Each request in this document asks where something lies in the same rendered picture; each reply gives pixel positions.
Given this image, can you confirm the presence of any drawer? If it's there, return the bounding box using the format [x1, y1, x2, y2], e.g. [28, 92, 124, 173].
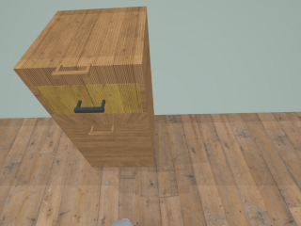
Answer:
[34, 83, 143, 115]

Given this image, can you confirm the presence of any cabinet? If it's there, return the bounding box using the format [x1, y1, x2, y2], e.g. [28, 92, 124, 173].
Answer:
[13, 6, 154, 168]

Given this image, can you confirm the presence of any handle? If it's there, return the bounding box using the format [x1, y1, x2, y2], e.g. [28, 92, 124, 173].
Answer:
[73, 100, 105, 114]
[51, 70, 90, 79]
[88, 131, 115, 137]

